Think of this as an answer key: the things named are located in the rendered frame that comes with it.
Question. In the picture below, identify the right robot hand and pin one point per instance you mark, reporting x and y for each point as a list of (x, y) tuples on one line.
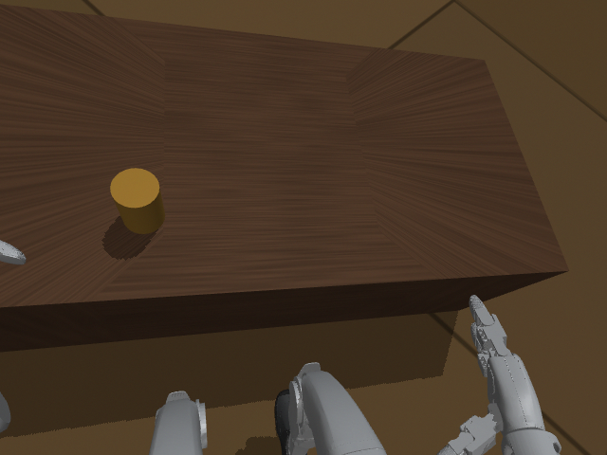
[(513, 401)]

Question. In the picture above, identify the left robot hand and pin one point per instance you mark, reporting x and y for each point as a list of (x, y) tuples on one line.
[(10, 254)]

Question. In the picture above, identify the right robot foot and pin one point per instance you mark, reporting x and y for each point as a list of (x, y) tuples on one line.
[(281, 419)]

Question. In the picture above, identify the right robot arm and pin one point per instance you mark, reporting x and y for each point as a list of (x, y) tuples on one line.
[(530, 441)]

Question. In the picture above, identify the can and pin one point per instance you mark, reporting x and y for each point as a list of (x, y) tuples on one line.
[(137, 195)]

